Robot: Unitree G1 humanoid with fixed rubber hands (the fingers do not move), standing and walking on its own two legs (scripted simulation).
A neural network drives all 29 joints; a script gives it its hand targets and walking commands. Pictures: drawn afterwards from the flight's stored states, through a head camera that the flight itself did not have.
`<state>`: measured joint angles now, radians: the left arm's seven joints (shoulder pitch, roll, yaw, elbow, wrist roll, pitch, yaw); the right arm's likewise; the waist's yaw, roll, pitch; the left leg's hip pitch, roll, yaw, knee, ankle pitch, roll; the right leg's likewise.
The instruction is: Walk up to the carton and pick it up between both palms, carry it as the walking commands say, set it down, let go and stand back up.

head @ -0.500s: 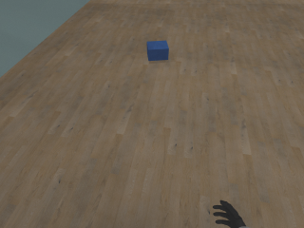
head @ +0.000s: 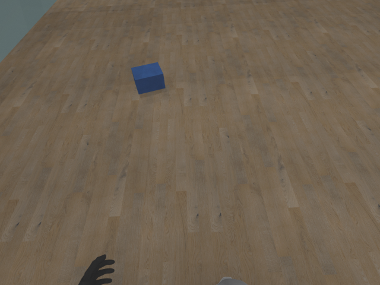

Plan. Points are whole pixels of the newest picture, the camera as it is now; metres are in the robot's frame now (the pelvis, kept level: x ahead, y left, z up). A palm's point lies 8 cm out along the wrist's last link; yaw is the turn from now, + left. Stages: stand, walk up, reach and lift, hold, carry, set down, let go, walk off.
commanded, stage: walk up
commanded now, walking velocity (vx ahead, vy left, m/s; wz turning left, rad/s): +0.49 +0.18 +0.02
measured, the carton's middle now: (148, 78) +1.83 +0.16 -0.68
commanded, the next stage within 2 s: none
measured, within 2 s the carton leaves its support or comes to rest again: neither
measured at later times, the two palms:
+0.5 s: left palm out of the picture +0.11 +0.27 -0.11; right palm (224, 167) +0.45 -0.15 -0.10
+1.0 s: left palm (102, 130) +0.66 +0.23 -0.09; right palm (245, 180) +0.42 -0.21 -0.15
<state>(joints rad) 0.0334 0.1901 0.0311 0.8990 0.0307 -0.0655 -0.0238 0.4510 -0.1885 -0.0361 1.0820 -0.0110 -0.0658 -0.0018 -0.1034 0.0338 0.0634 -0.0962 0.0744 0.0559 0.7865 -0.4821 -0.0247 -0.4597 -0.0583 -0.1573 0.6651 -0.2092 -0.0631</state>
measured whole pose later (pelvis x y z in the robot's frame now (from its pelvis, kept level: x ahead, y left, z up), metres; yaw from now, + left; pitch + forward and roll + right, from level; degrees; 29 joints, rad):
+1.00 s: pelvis +0.50 +0.02 +0.00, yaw +1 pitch +0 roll +1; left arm 0.05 0.17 0.03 0.93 0.02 -0.06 -0.03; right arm 0.44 -0.20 -0.05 1.07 -0.02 -0.06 0.00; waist -0.09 0.05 0.03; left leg -0.06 0.10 0.07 0.67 -0.46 -0.04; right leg -0.44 -0.06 -0.15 0.61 -0.16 -0.05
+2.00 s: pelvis +0.98 +0.04 +0.00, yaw +2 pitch -1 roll +2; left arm 0.04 0.18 0.03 0.93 0.02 -0.05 -0.04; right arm 0.46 -0.20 -0.05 1.09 -0.03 -0.07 0.01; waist -0.10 0.04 0.05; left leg -0.03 0.10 0.09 0.53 -0.43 -0.06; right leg -0.44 -0.07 -0.14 0.60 -0.12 -0.02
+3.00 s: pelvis +1.37 +0.07 +0.01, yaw +2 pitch -1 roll +3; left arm 0.13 0.19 0.04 1.00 0.01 -0.02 -0.01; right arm 0.39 -0.18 -0.04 1.09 -0.03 -0.04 -0.01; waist -0.07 -0.02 0.07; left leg -0.13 0.06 0.14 0.50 -0.33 -0.05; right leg -0.37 -0.08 -0.10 0.58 -0.19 0.01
